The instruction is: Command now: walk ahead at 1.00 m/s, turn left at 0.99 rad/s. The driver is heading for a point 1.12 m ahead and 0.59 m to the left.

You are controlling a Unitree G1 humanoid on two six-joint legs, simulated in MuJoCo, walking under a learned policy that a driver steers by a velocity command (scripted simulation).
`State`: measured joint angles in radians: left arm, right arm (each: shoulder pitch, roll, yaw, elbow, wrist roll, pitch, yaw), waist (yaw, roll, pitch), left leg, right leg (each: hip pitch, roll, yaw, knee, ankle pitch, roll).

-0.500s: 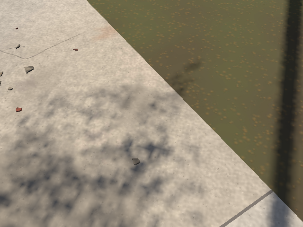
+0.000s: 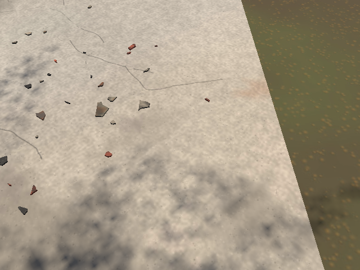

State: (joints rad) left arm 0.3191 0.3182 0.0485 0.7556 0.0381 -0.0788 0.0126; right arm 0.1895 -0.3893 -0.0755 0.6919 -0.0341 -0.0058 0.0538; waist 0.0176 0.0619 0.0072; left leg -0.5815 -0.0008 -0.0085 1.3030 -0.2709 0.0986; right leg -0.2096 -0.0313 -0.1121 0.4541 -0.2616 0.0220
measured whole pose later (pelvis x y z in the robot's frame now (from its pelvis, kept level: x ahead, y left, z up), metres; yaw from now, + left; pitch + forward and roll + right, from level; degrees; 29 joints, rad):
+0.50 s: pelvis +0.43 +0.06 -0.01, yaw +29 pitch +0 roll +1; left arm 0.11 0.24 -0.01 0.60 0.06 -0.05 0.00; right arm 0.44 -0.33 -0.07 0.81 -0.01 -0.03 0.00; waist -0.04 0.01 0.05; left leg -0.13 -0.25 -0.09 0.43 -0.28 0.20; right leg -0.67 -0.15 0.10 1.10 -0.36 0.08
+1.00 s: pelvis +0.83 +0.25 -0.01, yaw +53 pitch +2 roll -3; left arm 0.54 0.32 0.05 0.90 0.03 -0.09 -0.02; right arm -0.02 -0.33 -0.01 0.58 -0.04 -0.02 0.09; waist 0.09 0.04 0.00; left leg -0.76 0.02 -0.03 0.89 -0.08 0.11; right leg 0.10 -0.01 -0.18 0.20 -0.33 0.02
